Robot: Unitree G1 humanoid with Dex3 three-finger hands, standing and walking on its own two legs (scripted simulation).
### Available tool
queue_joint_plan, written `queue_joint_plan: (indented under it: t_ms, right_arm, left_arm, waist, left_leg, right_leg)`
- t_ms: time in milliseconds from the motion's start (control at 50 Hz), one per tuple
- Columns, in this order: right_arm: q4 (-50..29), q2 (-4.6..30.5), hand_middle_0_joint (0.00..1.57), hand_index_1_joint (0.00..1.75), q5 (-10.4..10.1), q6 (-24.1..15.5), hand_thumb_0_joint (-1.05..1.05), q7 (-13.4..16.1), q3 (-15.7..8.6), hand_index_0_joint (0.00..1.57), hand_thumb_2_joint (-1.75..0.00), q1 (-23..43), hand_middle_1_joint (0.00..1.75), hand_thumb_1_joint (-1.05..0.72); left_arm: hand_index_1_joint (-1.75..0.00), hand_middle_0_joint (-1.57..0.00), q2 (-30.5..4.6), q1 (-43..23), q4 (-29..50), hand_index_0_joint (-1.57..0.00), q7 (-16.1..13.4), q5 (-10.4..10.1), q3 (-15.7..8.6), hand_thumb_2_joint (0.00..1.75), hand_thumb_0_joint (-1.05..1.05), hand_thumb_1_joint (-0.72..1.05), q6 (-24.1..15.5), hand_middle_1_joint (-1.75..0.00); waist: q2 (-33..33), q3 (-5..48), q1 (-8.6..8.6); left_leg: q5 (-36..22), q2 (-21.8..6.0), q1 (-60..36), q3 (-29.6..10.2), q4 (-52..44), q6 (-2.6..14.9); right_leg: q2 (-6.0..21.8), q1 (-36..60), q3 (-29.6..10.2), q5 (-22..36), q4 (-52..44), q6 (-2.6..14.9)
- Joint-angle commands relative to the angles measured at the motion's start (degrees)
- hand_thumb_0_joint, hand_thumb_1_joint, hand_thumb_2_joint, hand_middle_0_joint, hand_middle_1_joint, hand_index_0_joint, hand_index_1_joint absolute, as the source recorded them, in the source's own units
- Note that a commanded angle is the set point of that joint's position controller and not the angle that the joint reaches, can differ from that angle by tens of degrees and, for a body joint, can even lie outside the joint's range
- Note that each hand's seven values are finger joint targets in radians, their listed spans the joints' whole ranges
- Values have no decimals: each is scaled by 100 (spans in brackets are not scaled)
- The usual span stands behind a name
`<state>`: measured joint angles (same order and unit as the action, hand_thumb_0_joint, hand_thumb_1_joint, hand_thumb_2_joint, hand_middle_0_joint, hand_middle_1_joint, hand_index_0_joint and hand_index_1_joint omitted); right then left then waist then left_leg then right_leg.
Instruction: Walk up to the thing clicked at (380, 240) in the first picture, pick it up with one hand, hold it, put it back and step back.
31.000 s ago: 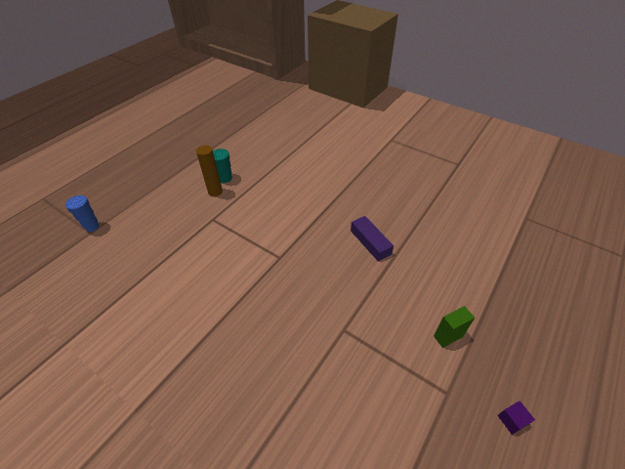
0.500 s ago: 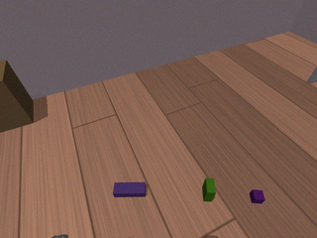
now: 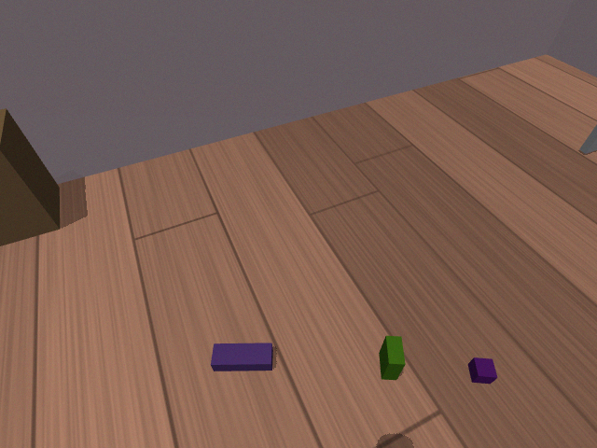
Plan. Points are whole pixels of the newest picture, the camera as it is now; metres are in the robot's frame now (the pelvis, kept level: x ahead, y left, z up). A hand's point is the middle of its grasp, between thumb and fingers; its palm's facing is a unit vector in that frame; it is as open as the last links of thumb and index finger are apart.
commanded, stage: stand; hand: left
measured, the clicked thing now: (242, 357) +0.54 +0.22 -0.75
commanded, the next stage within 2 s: walk up in 0.78 s
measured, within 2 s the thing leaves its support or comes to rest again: neither
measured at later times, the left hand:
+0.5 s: hand out of the picture +0.08 +0.25 -0.16, palm faces -0.04 -0.94 -0.34, open 7.4 cm
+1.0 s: hand out of the picture +0.06 +0.26 -0.17, palm faces -0.03 -0.92 -0.39, open 7.4 cm
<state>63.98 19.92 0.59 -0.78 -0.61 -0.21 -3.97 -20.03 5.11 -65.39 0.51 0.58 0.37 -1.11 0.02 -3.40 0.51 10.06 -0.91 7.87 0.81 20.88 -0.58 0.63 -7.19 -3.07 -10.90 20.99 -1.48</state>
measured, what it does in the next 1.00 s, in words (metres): stands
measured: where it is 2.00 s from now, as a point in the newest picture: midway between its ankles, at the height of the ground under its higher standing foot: outside the picture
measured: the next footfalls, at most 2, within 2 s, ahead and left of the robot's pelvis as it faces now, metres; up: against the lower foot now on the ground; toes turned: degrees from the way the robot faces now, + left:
left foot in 1.20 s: -0.08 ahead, +0.13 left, +0.00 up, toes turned +0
right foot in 1.60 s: -0.12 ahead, -0.10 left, +0.00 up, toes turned +0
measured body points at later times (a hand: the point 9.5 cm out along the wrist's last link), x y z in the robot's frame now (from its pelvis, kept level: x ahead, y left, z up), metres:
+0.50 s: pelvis +0.00 +0.00 +0.00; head +0.01 +0.00 +0.45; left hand +0.08 +0.30 -0.13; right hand +0.07 -0.31 -0.13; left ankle +0.02 +0.13 -0.75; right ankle +0.01 -0.14 -0.75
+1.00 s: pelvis -0.04 -0.01 -0.01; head +0.03 -0.01 +0.43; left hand +0.06 +0.31 -0.14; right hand +0.07 -0.33 -0.14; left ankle +0.02 +0.12 -0.75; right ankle +0.01 -0.14 -0.75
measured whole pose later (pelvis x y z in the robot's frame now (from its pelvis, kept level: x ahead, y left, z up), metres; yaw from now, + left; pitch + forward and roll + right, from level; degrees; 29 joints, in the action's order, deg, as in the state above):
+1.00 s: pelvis -0.04 -0.01 -0.01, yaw +0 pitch -2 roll +0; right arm 60.4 22.4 -0.2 2.3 -0.3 -2.4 -1.8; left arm -22.5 3.1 -58.4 -0.2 0.3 -2.3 1.9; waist -0.3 -10.6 0.3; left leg 11.7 -1.7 17.2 -0.2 30.9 -0.4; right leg -0.5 -16.4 -2.3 -12.7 31.0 -0.2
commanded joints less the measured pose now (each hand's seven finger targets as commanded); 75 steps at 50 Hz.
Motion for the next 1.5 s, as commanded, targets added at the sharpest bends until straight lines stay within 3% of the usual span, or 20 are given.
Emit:
queue_joint_plan:
  t_ms: [0, 280, 540, 740, 760, 820, 940, 980, 1000, 1020, 1060, 1120, 1160, 1180, 1200, 1220, 1240, 1260, 1320, 1480]
  right_arm:
    - [-267, 1224, 20, 30, -27, -101, 0, 58, -260, 20, -90, 205, 30, -90]
    - [-249, 1189, 20, 30, -20, -97, 0, 42, -257, 20, -90, 304, 30, -90]
    - [-154, 1253, 20, 30, -24, -81, 0, 56, -237, 20, -90, 172, 30, -90]
    - [-169, 1252, 20, 30, -6, -107, 0, 67, -235, 20, -90, 90, 30, -90]
    - [-158, 1563, 20, 30, -44, 6, 0, 85, -354, 20, -90, 226, 30, -90]
    - [-302, 1475, 20, 30, -119, 83, 0, 105, -405, 20, -90, 45, 30, -90]
    - [-669, 1375, 20, 30, -97, 246, 0, 104, -487, 20, -90, 40, 30, -90]
    - [-757, 1246, 20, 30, -66, 319, 0, 90, -498, 20, -90, -79, 30, -90]
    - [-821, 1214, 20, 30, -36, 370, 0, 90, -509, 20, -90, -191, 30, -90]
    - [-845, 1240, 20, 30, -10, 395, 0, 80, -513, 20, -90, -385, 30, -90]
    - [-902, 1322, 20, 30, -60, 390, 0, 50, -590, 20, -90, -713, 30, -90]
    - [-966, 1330, 20, 30, -49, 279, 0, 105, -592, 20, -90, -844, 30, -90]
    - [-1047, 1317, 20, 30, 63, 194, 0, 150, -594, 20, -90, -882, 30, -90]
    - [-1073, 1552, 20, 30, 152, 175, 0, 175, -679, 20, -90, -786, 30, -90]
    - [-1126, 1832, 20, 30, 208, 167, 0, 196, -751, 20, -90, -781, 30, -90]
    - [-1243, 1928, 20, 30, 203, 180, 0, 193, -774, 20, -90, -620, 30, -90]
    - [-1408, 2229, 20, 30, 159, 179, 0, 201, -828, 20, -90, -663, 30, -90]
    - [-1441, 2128, 20, 30, 152, 167, 0, 227, -842, 20, -90, -501, 30, -90]
    - [-1585, 1709, 20, 30, 166, 107, 0, 348, -720, 20, -90, -112, 30, -90]
    - [-1652, 1667, 20, 30, 63, 99, 0, 406, -774, 20, -90, -850, 30, -90]
  left_arm:
    - [-30, -20, -1197, -198, 325, -20, -76, -23, -214, 90, 0, 90, -102, -30]
    - [-30, -20, -1298, -238, 396, -20, -91, -22, -251, 90, 0, 90, -121, -30]
    - [-30, -20, -1260, -81, 347, -20, -70, -22, -245, 90, 0, 90, -60, -30]
    - [-30, -20, -1251, -120, 421, -20, -74, -26, -245, 90, 0, 90, -64, -30]
    - [-30, -20, -1545, -193, 500, -20, -121, -96, -486, 90, 0, 90, 49, -30]
    - [-30, -20, -1411, 5, 689, -20, -163, -101, -495, 90, 0, 90, 133, -30]
    - [-30, -20, -1552, -92, 1097, -20, -131, -35, -566, 90, 0, 90, 247, -30]
    - [-30, -20, -1800, -328, 1271, -20, -131, 14, -640, 90, 0, 90, 269, -30]
    - [-30, -20, -1933, -429, 1410, -20, -151, 84, -663, 90, 0, 90, 260, -30]
    - [-30, -20, -1957, -442, 1500, -20, -153, 149, -700, 90, 0, 90, 265, -30]
    - [-30, -20, -1848, -812, 1739, -20, -187, 177, -709, 90, 0, 90, 277, -30]
    - [-30, -20, -1654, -684, 1856, -20, -218, 170, -653, 90, 0, 90, 309, -30]
    - [-30, -20, -1535, -476, 1940, -20, -204, 67, -610, 90, 0, 90, 382, -30]
    - [-30, -20, -1289, -389, 2000, -20, -214, 15, -567, 90, 0, 90, 411, -30]
    - [-30, -20, -1086, -379, 2081, -20, -243, -2, -547, 90, 0, 90, 409, -30]
    - [-30, -20, -1129, -174, 2046, -20, -278, 37, -563, 90, 0, 90, 446, -30]
    - [-30, -20, -1118, -260, 2072, -20, -337, 87, -564, 90, 0, 90, 434, -30]
    - [-30, -20, -1295, -534, 2055, -20, -341, 138, -624, 90, 0, 90, 456, -30]
    - [-30, -20, -1290, -31, 1985, -20, -257, 41, -663, 90, 0, 90, 463, -30]
    - [-30, -20, -1125, -156, 2342, -20, -175, 145, -727, 90, 0, 90, 337, -30]
  waist:
    - [58, 431, 13]
    - [45, 612, -6]
    - [-73, 302, -44]
    - [-32, 514, -28]
    - [38, -301, -92]
    - [3, 198, -68]
    - [157, 967, -77]
    - [848, 763, -69]
    - [1193, 629, -111]
    - [1255, 545, -76]
    - [1232, 644, 135]
    - [1033, 835, 112]
    - [407, 815, 153]
    - [-451, 872, 67]
    - [-1203, 747, 20]
    - [-667, 712, -90]
    - [-1245, 778, 212]
    - [-966, 557, 227]
    - [-828, 392, -191]
    - [-665, 753, 242]
  left_leg:
    - [-497, -654, -351, -533, -391, 136]
    - [-601, -644, -440, -503, -411, 135]
    - [101, -625, -147, -564, -616, 124]
    - [-509, -662, -288, -513, -510, 143]
    - [-1456, -613, 142, -623, -39, 242]
    - [-1927, -725, -40, -578, 228, 411]
    - [-594, -330, 155, -349, 1255, 419]
    - [884, 311, 322, 19, 2384, 197]
    - [2092, 490, 518, -39, 3128, 179]
    - [2370, 397, 599, -287, 3489, 208]
    - [2247, 170, 523, -614, 3557, 309]
    - [1549, 168, 673, -299, 2368, 274]
    - [-284, -47, 443, -277, 406, 278]
    - [-1695, -529, 9, -1069, 272, 366]
    - [-3354, -1128, -584, -1830, 460, 587]
    - [-4273, -1498, -560, -1723, 774, 928]
    - [-3855, -2108, -32, -2493, 425, 1329]
    - [-3156, -2002, 423, -2445, 174, 1322]
    - [-3511, -1272, -373, -1470, 805, 970]
    - [-3241, -1396, -1224, -1450, 1157, 1255]
  right_leg:
    - [559, -281, -396, 620, -454, 195]
    - [623, -102, -418, 794, -502, 225]
    - [555, -249, -400, 99, -569, 225]
    - [601, -89, -390, 625, -441, 254]
    - [492, -700, -346, 1613, 77, 258]
    - [382, -599, -185, 1698, 449, 351]
    - [822, -679, -745, 1481, 544, 841]
    - [1489, -1075, -1408, 1639, -30, 1270]
    - [1860, -1271, -1800, 1716, -191, 1593]
    - [1974, -1476, -1878, 1612, -143, 1741]
    - [1797, -1548, -1417, 1629, 219, 1579]
    - [1328, -974, -1077, 1944, 973, 1151]
    - [781, -637, -691, 1787, 1807, 704]
    - [224, -1148, -376, 1123, 2544, 507]
    - [-465, -2264, -239, -1488, 3104, 389]
    - [-664, -2440, -448, -2232, 3687, 322]
    - [-679, -2312, -691, -2610, 4085, 242]
    - [-656, -2110, -922, -2378, 4481, 264]
    - [-626, -2698, -871, -1620, 4713, 252]
    - [-261, -2105, -249, -1578, 2440, 95]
